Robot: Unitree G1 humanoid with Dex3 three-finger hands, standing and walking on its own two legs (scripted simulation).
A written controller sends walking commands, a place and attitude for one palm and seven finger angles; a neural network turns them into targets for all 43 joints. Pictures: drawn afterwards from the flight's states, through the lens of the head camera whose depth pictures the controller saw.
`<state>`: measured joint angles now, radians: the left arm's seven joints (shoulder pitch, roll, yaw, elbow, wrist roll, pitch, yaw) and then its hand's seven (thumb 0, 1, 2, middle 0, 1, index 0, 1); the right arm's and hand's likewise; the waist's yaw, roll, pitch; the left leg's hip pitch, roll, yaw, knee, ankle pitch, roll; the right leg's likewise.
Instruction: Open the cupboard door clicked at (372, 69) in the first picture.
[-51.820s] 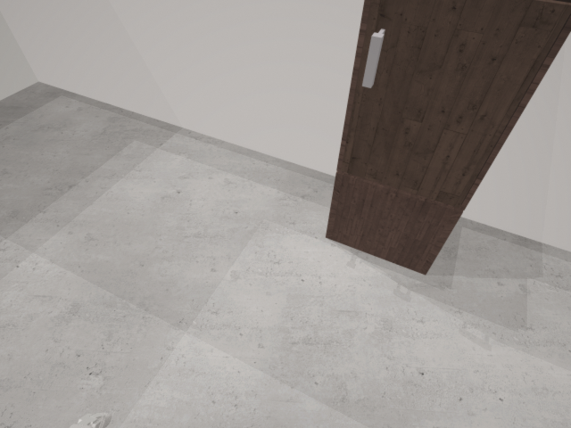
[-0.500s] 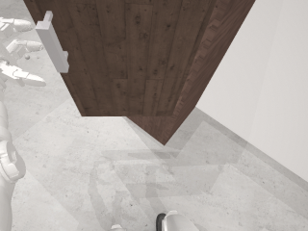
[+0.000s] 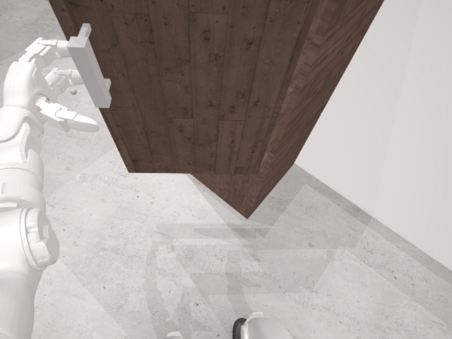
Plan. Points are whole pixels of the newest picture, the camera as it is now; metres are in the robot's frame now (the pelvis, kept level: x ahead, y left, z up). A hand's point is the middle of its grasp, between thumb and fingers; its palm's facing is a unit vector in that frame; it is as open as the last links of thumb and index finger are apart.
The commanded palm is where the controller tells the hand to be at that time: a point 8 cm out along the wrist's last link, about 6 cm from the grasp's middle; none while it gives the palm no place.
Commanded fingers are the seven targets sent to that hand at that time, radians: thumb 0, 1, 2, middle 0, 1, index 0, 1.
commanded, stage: slide the fingers in behind the handle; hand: left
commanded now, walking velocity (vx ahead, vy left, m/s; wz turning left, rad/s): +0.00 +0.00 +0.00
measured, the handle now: (94, 67) +0.57 +0.20 +0.12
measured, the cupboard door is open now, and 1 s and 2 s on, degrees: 41 41 44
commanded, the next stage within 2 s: close the thumb around the handle in 0.82 s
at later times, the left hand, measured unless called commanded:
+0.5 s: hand (97, 85) +0.52 +0.19 +0.12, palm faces -0.05 -1.00 +0.00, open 14.0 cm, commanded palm +0.49 +0.24 +0.12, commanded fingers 0.00 -0.50 0.30 -0.30 -1.20 -0.30 -1.20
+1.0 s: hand (97, 87) +0.52 +0.19 +0.12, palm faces -0.06 -1.00 +0.00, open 13.9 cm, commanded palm +0.50 +0.23 +0.12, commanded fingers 0.00 -0.22 0.42 -0.32 -1.23 -0.32 -1.23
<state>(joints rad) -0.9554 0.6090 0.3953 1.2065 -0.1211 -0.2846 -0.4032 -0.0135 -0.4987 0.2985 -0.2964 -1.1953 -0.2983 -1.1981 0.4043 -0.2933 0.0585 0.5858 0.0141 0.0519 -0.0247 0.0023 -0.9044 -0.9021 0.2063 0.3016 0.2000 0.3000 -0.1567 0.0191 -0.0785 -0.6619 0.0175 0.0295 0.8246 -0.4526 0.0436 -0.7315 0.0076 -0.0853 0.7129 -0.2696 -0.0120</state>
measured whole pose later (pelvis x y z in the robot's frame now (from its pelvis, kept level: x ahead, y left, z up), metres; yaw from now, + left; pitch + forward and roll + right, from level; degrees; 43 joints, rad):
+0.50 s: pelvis +0.00 +0.00 +0.00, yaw -1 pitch +18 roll -3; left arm -0.97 0.55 0.40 1.19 -0.10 -0.30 -0.32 -0.01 -0.50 0.30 -0.30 -1.20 -0.30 -1.20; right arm 0.46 -0.28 0.05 0.61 0.00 0.04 -0.01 0.00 -0.90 -0.90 0.21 0.30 0.20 0.30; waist -0.18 0.03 -0.08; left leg -0.67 0.02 0.05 0.82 -0.46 0.05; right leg -0.75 0.01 -0.07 0.71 -0.27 -0.01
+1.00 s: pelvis +0.00 +0.00 +0.00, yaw +0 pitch +17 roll -3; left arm -0.98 0.53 0.36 1.20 -0.10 -0.30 -0.31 -0.01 -0.48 0.31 -0.30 -1.20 -0.30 -1.20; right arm 0.42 -0.29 0.04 0.61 0.00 0.03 -0.01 0.00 -0.90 -0.90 0.21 0.30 0.20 0.30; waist -0.16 0.03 -0.08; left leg -0.67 0.01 0.03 0.83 -0.46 0.05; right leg -0.75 0.00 -0.08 0.72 -0.28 -0.01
